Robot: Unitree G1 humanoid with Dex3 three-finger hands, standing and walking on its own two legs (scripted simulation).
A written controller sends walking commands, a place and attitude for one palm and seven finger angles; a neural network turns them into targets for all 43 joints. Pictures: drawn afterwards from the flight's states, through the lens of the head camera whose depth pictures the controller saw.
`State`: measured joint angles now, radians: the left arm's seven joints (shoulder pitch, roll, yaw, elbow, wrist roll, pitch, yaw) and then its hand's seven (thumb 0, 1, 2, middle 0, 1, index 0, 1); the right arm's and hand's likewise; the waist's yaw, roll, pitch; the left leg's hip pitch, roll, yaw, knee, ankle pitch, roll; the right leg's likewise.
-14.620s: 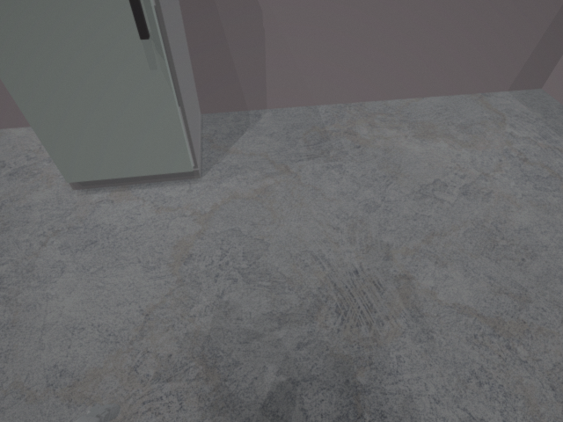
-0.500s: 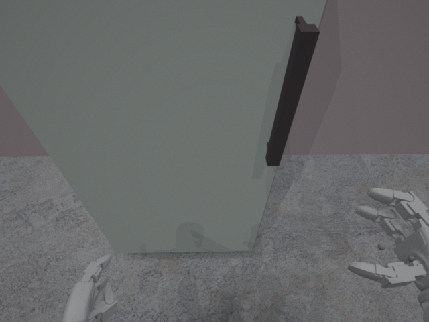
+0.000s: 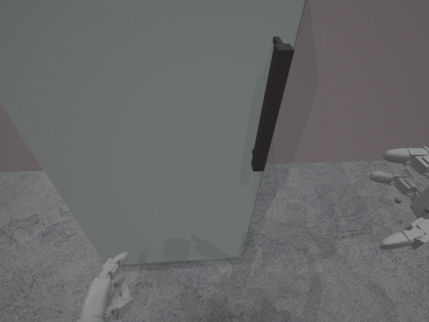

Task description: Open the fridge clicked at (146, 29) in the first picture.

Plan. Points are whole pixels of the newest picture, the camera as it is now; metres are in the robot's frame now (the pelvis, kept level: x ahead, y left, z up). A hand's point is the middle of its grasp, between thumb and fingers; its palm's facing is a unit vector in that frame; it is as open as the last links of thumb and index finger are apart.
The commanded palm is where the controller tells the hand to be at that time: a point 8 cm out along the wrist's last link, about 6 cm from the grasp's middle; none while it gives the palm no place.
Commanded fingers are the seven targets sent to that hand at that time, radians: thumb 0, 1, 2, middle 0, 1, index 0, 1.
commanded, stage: raise the hand to about handle height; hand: right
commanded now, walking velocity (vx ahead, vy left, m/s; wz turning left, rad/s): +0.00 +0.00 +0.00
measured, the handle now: (265, 112) +0.51 -0.10 +0.15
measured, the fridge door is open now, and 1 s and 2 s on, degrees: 0 0 0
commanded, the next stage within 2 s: move the hooked fingers beside the handle in 0.54 s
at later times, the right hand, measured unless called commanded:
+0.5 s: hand (383, 187) +0.29 -0.26 +0.16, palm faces +0.02 +1.00 -0.08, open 14.0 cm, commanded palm +0.26 -0.30 +0.17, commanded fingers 0.00 0.50 -0.30 0.30 1.20 0.30 1.20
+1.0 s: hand (357, 170) +0.33 -0.23 +0.16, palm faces -0.03 +1.00 -0.06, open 14.0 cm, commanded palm +0.30 -0.28 +0.17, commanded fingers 0.00 0.50 -0.30 0.30 1.20 0.30 1.20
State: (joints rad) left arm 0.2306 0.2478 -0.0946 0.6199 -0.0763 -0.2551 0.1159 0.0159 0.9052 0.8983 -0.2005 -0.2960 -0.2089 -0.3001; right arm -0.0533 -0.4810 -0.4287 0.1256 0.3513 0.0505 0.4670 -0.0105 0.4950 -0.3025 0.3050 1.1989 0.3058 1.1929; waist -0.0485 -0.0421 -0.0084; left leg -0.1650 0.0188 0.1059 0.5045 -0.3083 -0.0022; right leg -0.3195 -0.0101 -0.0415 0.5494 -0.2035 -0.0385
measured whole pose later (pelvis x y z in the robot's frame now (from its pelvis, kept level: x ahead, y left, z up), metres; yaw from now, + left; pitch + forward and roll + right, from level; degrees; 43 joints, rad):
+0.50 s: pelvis +0.01 +0.02 +0.00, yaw +1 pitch -2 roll +1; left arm 0.23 0.27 -0.06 0.61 -0.09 -0.25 0.11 0.02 0.91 0.90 -0.20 -0.30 -0.21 -0.30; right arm -0.07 -0.48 -0.46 0.17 0.36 0.08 0.48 -0.01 0.50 -0.30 0.31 1.20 0.31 1.20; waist -0.04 -0.05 -0.02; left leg -0.15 0.00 0.09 0.50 -0.32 0.02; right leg -0.30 -0.03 -0.05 0.54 -0.22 -0.02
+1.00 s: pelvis +0.01 +0.02 +0.00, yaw +1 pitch -1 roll +1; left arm 0.23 0.26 -0.07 0.62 -0.09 -0.21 0.11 0.02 0.91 0.90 -0.20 -0.30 -0.21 -0.30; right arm -0.19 -0.44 -0.38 0.23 0.32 0.09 0.43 -0.01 0.50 -0.30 0.31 1.20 0.31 1.20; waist -0.02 -0.04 -0.02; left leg -0.17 0.01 0.09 0.51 -0.33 0.01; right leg -0.31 -0.02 -0.05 0.53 -0.22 -0.02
